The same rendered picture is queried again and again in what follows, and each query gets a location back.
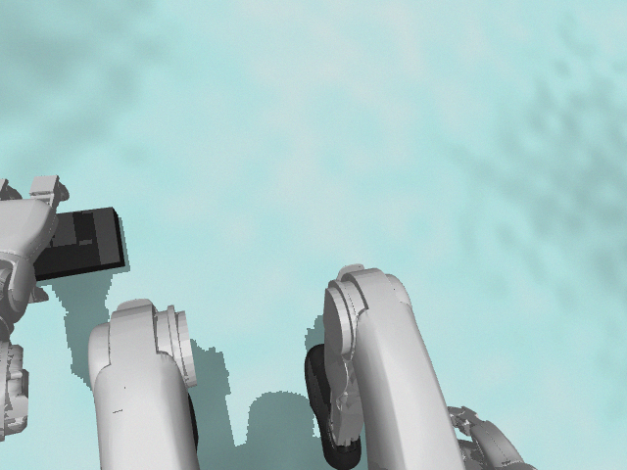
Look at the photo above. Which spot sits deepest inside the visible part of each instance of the right robot foot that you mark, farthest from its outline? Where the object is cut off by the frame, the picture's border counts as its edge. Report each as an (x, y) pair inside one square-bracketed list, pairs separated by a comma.
[(338, 457)]

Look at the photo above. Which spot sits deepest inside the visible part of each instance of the left robot hand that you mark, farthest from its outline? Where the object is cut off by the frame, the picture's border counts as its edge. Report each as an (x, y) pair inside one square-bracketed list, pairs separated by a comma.
[(28, 225)]

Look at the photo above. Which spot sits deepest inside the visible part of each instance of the right robot hand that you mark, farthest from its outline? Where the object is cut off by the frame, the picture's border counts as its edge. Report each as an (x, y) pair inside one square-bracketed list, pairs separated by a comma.
[(490, 449)]

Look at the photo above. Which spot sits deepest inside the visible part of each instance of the small box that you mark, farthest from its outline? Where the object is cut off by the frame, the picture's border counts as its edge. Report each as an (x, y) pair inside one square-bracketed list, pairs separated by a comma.
[(84, 241)]

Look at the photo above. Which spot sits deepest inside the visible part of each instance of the left robot arm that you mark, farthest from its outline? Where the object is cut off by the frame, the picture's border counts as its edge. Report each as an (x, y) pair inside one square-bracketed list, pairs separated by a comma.
[(16, 277)]

